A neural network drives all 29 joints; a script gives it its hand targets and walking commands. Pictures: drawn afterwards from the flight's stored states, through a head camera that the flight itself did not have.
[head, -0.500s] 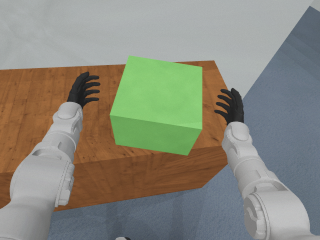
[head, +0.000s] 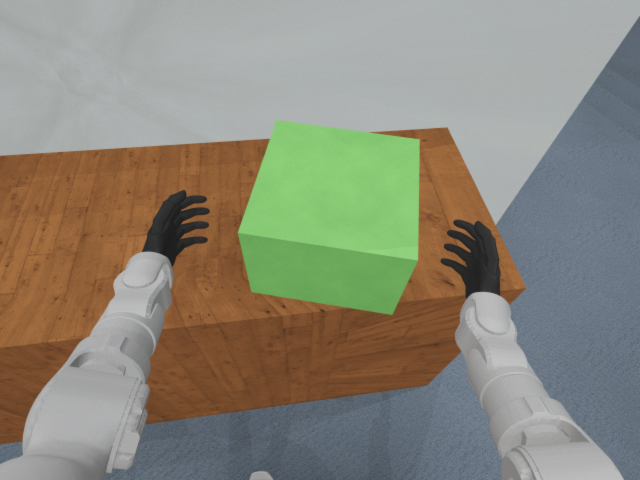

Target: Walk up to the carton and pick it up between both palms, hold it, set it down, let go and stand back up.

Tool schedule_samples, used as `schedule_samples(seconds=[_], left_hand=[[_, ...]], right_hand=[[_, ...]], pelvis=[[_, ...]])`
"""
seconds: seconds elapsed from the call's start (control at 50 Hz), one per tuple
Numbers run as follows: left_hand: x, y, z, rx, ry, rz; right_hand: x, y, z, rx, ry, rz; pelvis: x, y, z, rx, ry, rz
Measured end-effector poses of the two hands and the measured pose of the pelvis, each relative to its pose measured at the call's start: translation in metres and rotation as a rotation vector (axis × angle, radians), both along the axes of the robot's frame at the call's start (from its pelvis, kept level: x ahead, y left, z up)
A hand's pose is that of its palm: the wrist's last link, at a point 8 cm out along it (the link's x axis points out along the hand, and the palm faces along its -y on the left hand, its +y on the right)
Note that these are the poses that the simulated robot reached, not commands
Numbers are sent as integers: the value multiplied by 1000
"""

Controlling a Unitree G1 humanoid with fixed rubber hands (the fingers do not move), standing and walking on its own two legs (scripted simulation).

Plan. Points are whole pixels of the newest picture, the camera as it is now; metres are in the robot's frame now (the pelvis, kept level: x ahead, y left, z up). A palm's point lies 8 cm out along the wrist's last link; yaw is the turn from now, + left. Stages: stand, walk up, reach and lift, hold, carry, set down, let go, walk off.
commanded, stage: set down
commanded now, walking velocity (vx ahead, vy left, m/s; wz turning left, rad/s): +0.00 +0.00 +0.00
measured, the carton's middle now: (334, 217) +0.51 -0.03 -0.03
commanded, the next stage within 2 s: none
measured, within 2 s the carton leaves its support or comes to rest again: neither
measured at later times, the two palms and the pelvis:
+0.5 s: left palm (152, 261) +0.40 +0.22 +0.02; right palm (477, 297) +0.33 -0.19 +0.02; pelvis +0.01 +0.00 +0.01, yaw +0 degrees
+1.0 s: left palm (143, 293) +0.35 +0.23 +0.02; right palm (478, 327) +0.30 -0.19 +0.01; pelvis +0.01 +0.00 +0.02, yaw +0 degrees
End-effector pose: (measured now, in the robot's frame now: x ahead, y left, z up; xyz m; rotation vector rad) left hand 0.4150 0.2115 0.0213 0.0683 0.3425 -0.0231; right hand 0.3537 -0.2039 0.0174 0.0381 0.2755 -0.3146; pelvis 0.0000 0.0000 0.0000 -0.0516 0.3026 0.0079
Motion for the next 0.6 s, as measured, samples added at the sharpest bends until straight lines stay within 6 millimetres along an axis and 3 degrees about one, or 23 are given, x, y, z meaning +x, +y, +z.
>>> schedule_samples(seconds=[0.24,0.6], left_hand=[[-5,5,6,-19,-10,-2],[-28,11,1,-16,12,-20]], right_hand=[[-5,4,9,-12,-5,7],[-28,11,1,-14,9,5]], pelvis=[[5,-3,5,4,-55,-3],[14,0,14,6,-137,-10]])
